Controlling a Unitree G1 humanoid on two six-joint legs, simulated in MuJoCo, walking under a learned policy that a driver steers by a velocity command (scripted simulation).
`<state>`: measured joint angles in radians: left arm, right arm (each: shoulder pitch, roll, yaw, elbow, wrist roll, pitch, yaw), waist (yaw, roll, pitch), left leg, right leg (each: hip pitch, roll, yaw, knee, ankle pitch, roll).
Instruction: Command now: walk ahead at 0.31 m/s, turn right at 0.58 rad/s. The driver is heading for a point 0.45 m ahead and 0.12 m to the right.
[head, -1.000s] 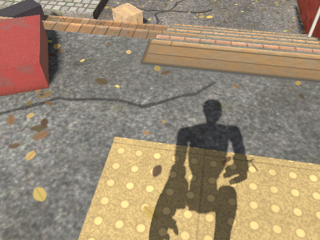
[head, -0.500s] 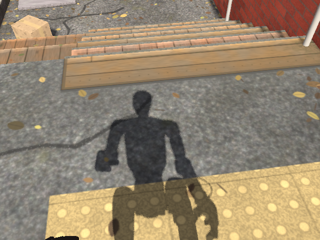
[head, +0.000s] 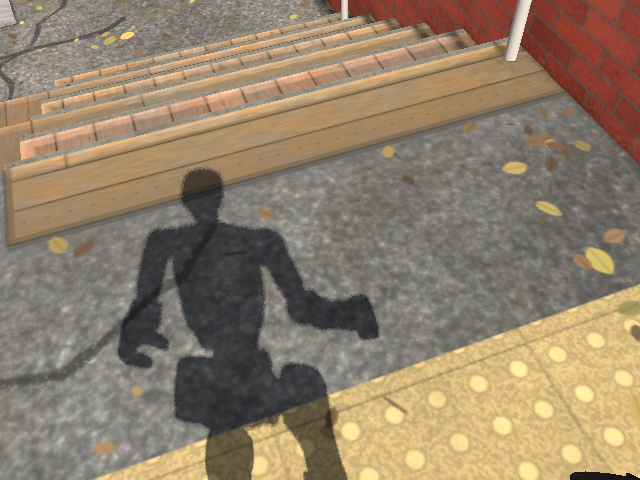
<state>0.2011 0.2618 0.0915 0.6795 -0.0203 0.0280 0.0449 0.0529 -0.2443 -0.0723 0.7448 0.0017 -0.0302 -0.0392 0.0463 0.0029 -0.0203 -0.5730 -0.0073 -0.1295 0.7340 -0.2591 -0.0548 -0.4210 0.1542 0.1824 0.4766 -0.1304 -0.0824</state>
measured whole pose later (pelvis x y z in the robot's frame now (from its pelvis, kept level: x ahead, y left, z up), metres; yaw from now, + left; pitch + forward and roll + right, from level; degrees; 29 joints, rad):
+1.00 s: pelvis +0.38 -0.12 +0.00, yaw -28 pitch +2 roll -2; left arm 0.20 0.25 0.05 0.79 0.00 -0.03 0.00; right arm 0.10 -0.26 -0.04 0.71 -0.01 -0.06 0.00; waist 0.04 0.05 0.03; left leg -0.57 0.06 -0.04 0.64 -0.05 -0.02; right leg -0.18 0.10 0.03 0.40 -0.26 -0.06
